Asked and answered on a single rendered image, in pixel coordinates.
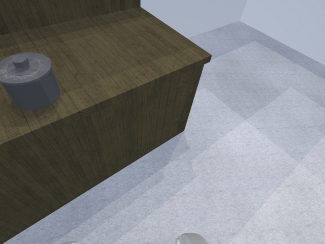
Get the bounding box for pot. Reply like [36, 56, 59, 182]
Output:
[1, 70, 60, 110]

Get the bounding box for knob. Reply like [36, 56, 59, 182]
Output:
[11, 55, 29, 68]

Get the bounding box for table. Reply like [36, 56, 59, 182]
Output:
[0, 0, 212, 244]

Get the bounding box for right robot thigh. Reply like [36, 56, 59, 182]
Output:
[175, 233, 209, 244]

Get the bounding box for lid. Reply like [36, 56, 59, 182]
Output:
[0, 52, 52, 86]

